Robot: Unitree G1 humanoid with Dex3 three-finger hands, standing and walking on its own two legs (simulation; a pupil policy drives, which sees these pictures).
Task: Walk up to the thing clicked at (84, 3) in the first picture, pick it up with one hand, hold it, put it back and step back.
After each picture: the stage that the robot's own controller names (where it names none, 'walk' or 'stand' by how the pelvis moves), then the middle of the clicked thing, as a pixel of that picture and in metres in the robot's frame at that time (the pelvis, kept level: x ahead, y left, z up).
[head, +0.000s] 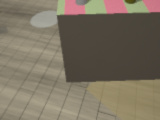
stand; out of the picture +0.99 +0.04 +0.10
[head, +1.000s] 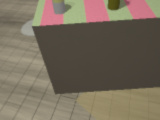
walk; out of the picture +0.87 +0.21 +0.12
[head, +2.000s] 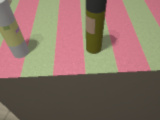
stand; (10, 30) +0.51 +0.33 +0.11
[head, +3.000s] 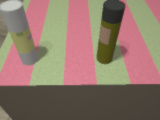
stand; (22, 36) +0.49 +0.26 +0.11
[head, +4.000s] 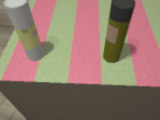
stand; (27, 32) +0.50 +0.23 +0.10
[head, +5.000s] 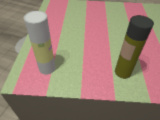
stand; (42, 46) +0.46 +0.18 +0.09
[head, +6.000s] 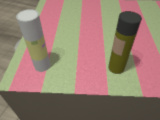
stand; (36, 44) +0.48 +0.21 +0.09
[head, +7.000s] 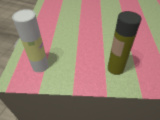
stand; (33, 45) +0.47 +0.21 +0.09
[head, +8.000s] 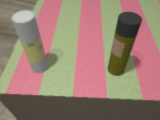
stand; (33, 46) +0.46 +0.22 +0.09
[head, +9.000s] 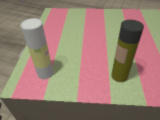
rise first; (39, 52) +0.45 +0.21 +0.10
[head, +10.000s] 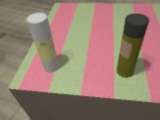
go down; (45, 46) +0.47 +0.21 +0.10
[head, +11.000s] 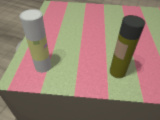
go down; (38, 44) +0.48 +0.20 +0.10
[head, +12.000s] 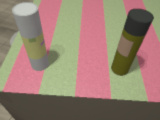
go down; (34, 41) +0.46 +0.19 +0.11
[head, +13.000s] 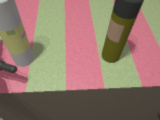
close in; (13, 34) +0.45 +0.21 +0.14
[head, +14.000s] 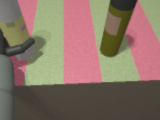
close; (14, 27) +0.47 +0.21 +0.15
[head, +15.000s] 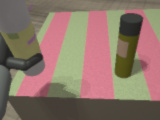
lift; (21, 37) +0.31 +0.17 +0.29
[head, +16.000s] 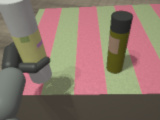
hold; (30, 44) +0.35 +0.17 +0.23
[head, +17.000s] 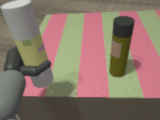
hold; (32, 48) +0.34 +0.17 +0.23
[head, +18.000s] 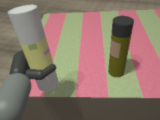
crouch; (37, 52) +0.34 +0.15 +0.21
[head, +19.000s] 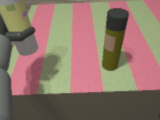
crouch; (15, 16) +0.45 +0.20 +0.25
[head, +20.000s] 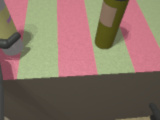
lower; out of the picture +0.49 +0.22 +0.15
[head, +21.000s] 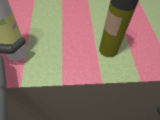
lower; (4, 25) +0.47 +0.22 +0.15
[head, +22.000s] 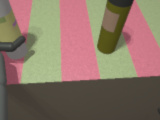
lower; (4, 24) +0.48 +0.22 +0.15
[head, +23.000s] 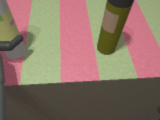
lower; (2, 23) +0.48 +0.22 +0.15
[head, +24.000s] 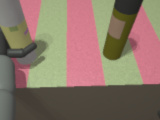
draw back; (16, 31) +0.46 +0.20 +0.15
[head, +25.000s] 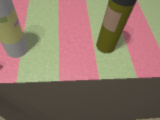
rise; (5, 22) +0.47 +0.21 +0.15
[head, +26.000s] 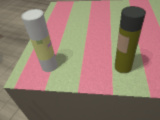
sink last; (42, 44) +0.47 +0.21 +0.12
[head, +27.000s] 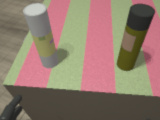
stand; (43, 40) +0.47 +0.19 +0.11
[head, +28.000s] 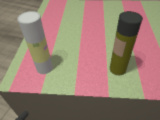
stand; (38, 46) +0.46 +0.21 +0.10
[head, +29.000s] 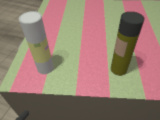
stand; (39, 46) +0.46 +0.20 +0.10
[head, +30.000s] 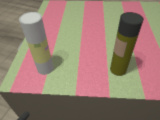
stand; (39, 47) +0.46 +0.20 +0.10
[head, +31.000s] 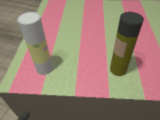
stand; (38, 47) +0.45 +0.21 +0.10
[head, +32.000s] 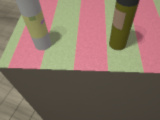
walk; (35, 21) +0.53 +0.20 +0.12
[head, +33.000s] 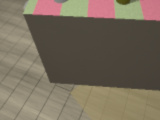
walk; out of the picture +0.79 +0.15 +0.12
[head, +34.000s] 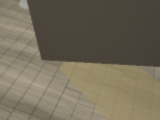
stand; out of the picture +1.16 +0.27 +0.11
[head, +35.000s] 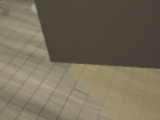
stand; out of the picture +1.18 +0.22 +0.12
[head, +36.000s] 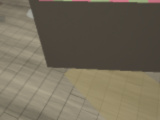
stand; out of the picture +1.17 +0.25 +0.09
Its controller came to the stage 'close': yes
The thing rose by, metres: 0.20
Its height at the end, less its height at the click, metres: +0.00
